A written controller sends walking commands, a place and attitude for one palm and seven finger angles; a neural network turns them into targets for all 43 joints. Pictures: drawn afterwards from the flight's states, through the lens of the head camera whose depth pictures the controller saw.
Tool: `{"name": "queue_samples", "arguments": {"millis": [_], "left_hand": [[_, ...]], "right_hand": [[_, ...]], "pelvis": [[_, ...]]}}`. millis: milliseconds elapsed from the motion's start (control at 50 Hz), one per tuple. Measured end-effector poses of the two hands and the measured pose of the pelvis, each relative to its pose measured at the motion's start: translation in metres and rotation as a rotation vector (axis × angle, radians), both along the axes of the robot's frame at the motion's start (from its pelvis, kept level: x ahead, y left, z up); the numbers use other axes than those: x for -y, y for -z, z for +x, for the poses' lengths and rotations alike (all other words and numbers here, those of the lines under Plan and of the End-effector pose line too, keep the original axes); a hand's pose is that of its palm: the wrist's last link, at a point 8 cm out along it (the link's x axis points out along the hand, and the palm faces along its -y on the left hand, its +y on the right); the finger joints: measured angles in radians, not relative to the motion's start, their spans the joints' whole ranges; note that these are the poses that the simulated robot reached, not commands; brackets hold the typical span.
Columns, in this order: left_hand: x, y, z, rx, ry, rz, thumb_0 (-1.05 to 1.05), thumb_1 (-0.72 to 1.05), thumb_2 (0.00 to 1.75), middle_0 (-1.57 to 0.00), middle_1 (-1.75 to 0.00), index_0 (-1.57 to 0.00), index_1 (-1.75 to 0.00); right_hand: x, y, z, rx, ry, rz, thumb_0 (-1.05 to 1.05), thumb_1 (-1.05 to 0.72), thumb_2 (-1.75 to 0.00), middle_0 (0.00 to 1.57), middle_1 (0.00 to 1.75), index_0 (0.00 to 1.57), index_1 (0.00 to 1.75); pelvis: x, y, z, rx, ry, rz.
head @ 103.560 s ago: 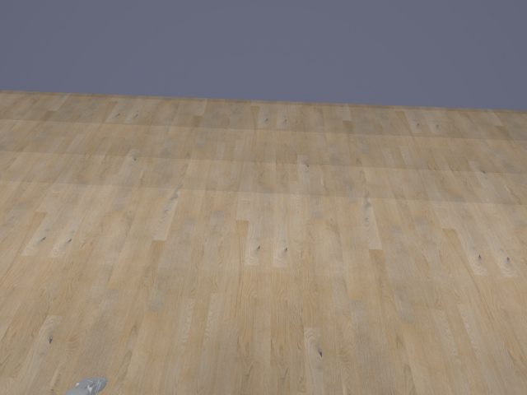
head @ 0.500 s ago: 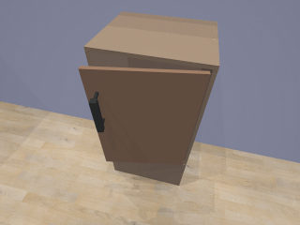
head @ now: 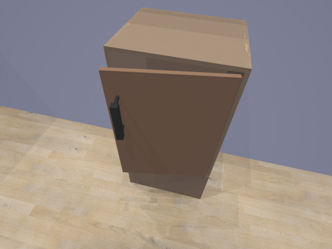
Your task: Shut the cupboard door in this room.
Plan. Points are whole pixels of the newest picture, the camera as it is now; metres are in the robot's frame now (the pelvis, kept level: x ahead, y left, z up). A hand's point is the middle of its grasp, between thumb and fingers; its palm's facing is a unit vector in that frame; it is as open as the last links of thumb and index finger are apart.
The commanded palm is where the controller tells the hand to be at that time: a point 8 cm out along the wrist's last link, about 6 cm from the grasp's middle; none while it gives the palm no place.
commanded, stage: shuffle to correct the standing spot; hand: left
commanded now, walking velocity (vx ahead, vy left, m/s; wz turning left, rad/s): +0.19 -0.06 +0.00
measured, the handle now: (118, 118) +0.52 +0.20 -0.02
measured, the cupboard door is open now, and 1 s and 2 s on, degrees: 12 12 12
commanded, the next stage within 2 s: come to a stop and stand still in 0.42 s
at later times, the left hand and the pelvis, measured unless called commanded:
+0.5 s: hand out of the picture +0.05 +0.14 -0.17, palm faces -0.02 -0.99 -0.15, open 7.4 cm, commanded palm none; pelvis +0.05 -0.02 +0.00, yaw -3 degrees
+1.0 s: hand out of the picture +0.13 +0.16 -0.18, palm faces +0.02 -0.97 -0.22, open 7.3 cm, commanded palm none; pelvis +0.09 -0.03 -0.01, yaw -2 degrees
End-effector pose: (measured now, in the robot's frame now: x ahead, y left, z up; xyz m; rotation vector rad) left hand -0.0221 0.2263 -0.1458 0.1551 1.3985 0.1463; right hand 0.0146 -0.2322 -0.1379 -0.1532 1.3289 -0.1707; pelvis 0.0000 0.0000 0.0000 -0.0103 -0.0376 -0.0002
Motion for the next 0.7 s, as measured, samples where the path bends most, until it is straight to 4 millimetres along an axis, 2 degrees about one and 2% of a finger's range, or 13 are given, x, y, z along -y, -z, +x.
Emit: {"name": "queue_samples", "arguments": {"millis": [100,200,260,320,360,400,500,580,640,700], "left_hand": [[0.008,-0.002,-0.023,-0.061,-0.024,-0.01,0.01,0.91,0.9,-0.2,-0.3,-0.2,-0.3],[0.021,-0.001,-0.042,-0.11,-0.059,-0.025,0.01,0.91,0.9,-0.2,-0.3,-0.2,-0.3],[0.027,0.003,-0.045,-0.136,-0.076,-0.043,0.01,0.91,0.9,-0.2,-0.3,-0.2,-0.3],[0.03,0.01,-0.039,-0.155,-0.072,-0.064,0.01,0.91,0.9,-0.2,-0.3,-0.2,-0.3],[0.03,0.011,-0.027,-0.157,-0.05,-0.071,0.01,0.91,0.9,-0.2,-0.3,-0.2,-0.3],[0.03,0.008,-0.007,-0.141,-0.019,-0.069,0.01,0.91,0.9,-0.2,-0.3,-0.2,-0.3],[0.034,-0.004,0.069,-0.001,0.035,-0.044,0.01,0.91,0.9,-0.2,-0.3,-0.2,-0.3],[0.027,-0.003,0.111,0.099,0.03,0.027,0.03,0.95,0.9,-0.2,-0.3,-0.2,-0.3],[0.028,-0.005,0.127,0.135,-0.005,0.043,0.03,0.95,0.9,-0.2,-0.3,-0.2,-0.3],[0.032,-0.005,0.133,0.117,-0.014,0.033,0.02,0.93,0.9,-0.2,-0.3,-0.2,-0.3]], "right_hand": [[0.003,0.004,-0.017,-0.058,0.024,0.006,0.0,-0.91,-0.9,0.2,0.3,0.2,0.3],[0.007,0.007,-0.021,-0.076,0.034,0.009,0.0,-0.91,-0.9,0.2,0.3,0.2,0.3],[0.006,0.009,-0.016,-0.067,0.037,0.006,0.0,-0.91,-0.9,0.19,0.3,0.2,0.3],[0.001,0.011,-0.009,-0.049,0.05,0.002,0.0,-0.91,-0.9,0.19,0.3,0.2,0.3],[-0.002,0.012,-0.005,-0.036,0.066,0.007,0.0,-0.91,-0.9,0.19,0.3,0.2,0.3],[-0.005,0.011,-0.006,-0.031,0.087,0.018,0.0,-0.91,-0.9,0.19,0.3,0.2,0.3],[-0.008,0.008,-0.012,-0.081,0.116,0.057,0.0,-0.91,-0.9,0.19,0.3,0.2,0.3],[0.0,0.018,-0.011,-0.151,0.115,0.085,0.0,-0.91,-0.9,0.2,0.3,0.2,0.3],[0.008,0.021,0.005,-0.186,0.083,0.08,0.0,-0.91,-0.9,0.2,0.3,0.2,0.3],[0.015,0.017,0.037,-0.15,0.066,0.058,0.01,-0.91,-0.9,0.19,0.3,0.2,0.3]], "pelvis": [[0.003,0.0,0.002,-0.003,0.006,0.001],[0.009,0.003,0.007,-0.004,0.008,0.0],[0.008,0.006,0.014,-0.001,0.008,-0.008],[0.006,0.009,0.023,0.003,0.018,-0.005],[0.005,0.01,0.029,0.0,0.035,0.004],[0.007,0.007,0.034,-0.005,0.054,0.012],[0.016,-0.001,0.049,-0.021,0.055,0.016],[0.032,0.007,0.066,-0.023,0.034,0.026],[0.035,0.008,0.078,-0.02,0.009,0.001],[0.034,0.005,0.089,-0.017,0.004,0.002]]}}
